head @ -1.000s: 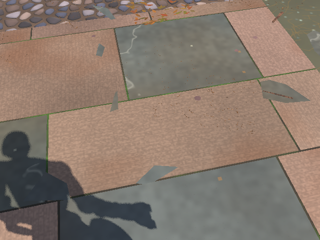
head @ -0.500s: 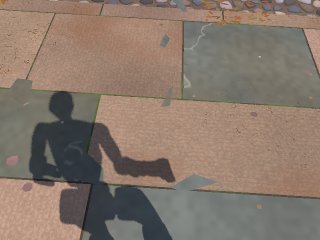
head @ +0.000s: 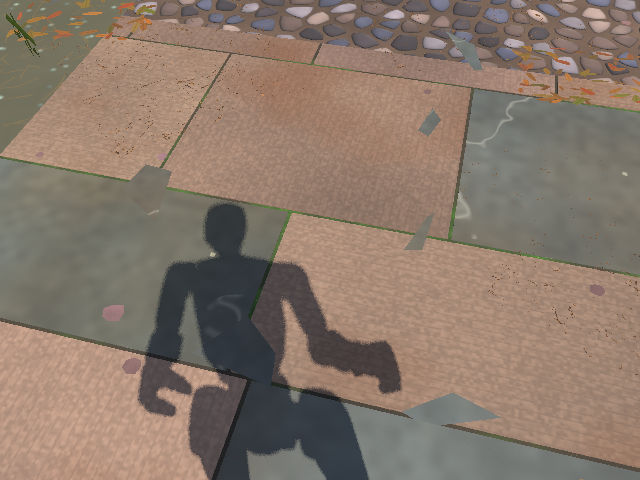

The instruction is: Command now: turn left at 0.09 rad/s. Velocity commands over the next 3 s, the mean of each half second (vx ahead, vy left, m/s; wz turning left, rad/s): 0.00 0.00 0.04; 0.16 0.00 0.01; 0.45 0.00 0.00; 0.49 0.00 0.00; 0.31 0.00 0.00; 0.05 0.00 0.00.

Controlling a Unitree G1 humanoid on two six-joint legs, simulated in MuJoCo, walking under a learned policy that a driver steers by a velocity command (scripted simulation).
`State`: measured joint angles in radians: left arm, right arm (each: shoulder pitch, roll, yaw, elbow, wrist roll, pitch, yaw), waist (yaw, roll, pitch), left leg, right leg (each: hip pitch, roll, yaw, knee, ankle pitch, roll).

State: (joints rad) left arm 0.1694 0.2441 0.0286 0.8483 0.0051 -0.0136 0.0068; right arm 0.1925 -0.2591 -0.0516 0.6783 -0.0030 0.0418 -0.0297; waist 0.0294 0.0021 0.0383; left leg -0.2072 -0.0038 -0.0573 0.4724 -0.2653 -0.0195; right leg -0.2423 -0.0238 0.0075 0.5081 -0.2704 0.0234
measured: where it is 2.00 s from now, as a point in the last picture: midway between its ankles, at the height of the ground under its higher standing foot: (346, 433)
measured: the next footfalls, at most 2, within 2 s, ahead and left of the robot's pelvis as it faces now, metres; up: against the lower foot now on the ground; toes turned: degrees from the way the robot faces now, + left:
left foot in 1.34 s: +0.42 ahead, +0.12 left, +0.00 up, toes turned +1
right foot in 1.88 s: +0.73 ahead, -0.12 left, +0.00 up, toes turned -3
